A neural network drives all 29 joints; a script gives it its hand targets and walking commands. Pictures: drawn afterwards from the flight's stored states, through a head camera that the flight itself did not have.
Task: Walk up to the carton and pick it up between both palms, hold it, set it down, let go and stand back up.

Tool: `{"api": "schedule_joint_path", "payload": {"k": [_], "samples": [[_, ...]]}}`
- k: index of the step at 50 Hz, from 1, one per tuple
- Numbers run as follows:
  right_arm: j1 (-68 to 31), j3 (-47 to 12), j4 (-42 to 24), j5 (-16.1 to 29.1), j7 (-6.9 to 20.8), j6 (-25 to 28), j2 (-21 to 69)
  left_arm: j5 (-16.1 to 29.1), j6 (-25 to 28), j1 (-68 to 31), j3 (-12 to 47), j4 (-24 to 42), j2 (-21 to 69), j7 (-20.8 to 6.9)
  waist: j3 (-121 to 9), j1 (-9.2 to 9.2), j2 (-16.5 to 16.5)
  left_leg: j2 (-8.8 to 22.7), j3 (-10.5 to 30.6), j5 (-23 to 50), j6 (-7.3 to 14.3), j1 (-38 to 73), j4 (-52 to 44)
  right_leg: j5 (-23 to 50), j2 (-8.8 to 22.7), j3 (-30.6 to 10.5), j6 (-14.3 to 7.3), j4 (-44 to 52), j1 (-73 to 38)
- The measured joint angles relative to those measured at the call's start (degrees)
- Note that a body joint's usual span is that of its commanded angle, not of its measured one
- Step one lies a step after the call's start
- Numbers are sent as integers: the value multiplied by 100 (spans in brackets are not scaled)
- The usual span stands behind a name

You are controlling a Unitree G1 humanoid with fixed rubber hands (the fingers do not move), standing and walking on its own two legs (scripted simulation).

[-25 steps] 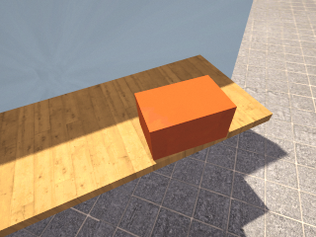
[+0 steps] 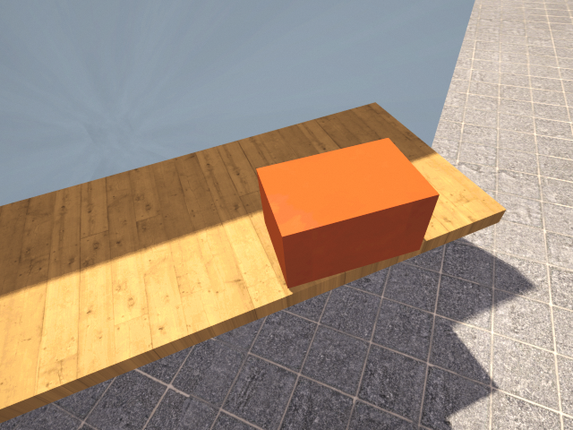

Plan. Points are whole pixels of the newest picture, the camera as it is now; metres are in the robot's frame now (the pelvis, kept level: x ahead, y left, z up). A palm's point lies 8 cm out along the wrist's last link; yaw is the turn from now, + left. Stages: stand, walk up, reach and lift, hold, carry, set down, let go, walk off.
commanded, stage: walk up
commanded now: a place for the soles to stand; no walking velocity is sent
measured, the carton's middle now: (340, 210) +0.52 -0.10 -0.02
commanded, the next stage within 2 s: none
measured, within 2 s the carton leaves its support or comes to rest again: neither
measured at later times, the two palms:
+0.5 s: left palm out of the picture +0.09 +0.11 -0.14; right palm out of the picture -0.03 -0.32 -0.11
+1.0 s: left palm out of the picture +0.00 -0.03 -0.14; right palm (559, 374) +0.22 -0.41 -0.13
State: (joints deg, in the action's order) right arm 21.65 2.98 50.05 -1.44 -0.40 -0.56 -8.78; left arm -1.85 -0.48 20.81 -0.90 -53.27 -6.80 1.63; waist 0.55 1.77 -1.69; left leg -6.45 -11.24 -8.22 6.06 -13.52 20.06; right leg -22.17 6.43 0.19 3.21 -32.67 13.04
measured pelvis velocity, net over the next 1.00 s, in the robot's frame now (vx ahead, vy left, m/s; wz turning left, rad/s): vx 0.08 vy -0.23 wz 0.29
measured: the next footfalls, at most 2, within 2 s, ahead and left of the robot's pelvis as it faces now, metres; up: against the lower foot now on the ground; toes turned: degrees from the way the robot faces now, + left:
right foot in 0.62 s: +0.10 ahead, -0.28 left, +0.00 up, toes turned -2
left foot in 1.10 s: +0.17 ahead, -0.11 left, +0.00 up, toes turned +22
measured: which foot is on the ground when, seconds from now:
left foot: down 0.00-0.62, up 0.64-1.00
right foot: up 0.00-0.60, down 0.62-1.00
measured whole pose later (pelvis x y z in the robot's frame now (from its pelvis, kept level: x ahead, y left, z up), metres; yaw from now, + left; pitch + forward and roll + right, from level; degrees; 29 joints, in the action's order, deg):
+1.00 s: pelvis +0.08 -0.23 -0.01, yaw +17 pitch -1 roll -2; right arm 17.1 2.7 42.6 -3.2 -0.8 -0.8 -7.6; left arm -2.4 1.9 26.0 -1.9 -46.9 -6.2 1.8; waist 2.5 -2.5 -2.1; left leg 2.2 -0.8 -16.1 0.9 -30.9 49.2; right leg -20.5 -0.4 19.9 -4.8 -29.0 8.1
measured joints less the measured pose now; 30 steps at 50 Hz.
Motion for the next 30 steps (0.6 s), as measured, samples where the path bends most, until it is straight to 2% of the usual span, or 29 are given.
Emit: {"api": "schedule_joint_path", "payload": {"k": [2,5,11,14,18,22,27,30], "samples": [[163,-33,-26,-23,-125,111,81,-86,-118,5,-45,34,-95,-127,-61,9,75,22,68,37,72,-12,-35,-341,-71,121,-106,-809,350],[418,-44,1,-26,-249,192,198,-115,-186,-15,-69,96,-238,-270,-112,-32,252,44,126,169,35,91,-234,-279,-135,266,-186,-1564,795],[798,-48,97,26,-387,270,351,-156,-287,-171,-90,187,-450,-340,-154,-8,627,49,236,310,8,223,-396,186,-136,277,-270,-2161,1441],[901,-70,169,40,-412,294,389,-147,-340,-312,-94,240,-493,-351,-155,10,761,98,296,347,24,215,-355,431,-110,175,-244,-2432,1753],[929,-93,258,62,-413,335,441,-140,-395,-505,-82,322,-503,-371,-162,7,877,224,366,322,-95,201,-273,654,-45,46,-165,-2611,2008],[889,-122,227,29,-419,380,503,-157,-446,-639,-72,447,-465,-380,-182,34,891,433,476,258,-244,154,-149,683,-5,38,-112,-2423,1952],[748,-143,61,-20,-325,387,516,-154,-381,-726,-34,662,-410,-417,-203,100,838,735,642,113,-488,-9,122,422,19,187,-130,-1525,1451],[664,0,-160,-122,-226,191,440,-173,-258,-623,-58,844,-315,-455,-277,150,669,925,835,-306,-712,-393,779,-29,-30,363,-335,-653,841]]}}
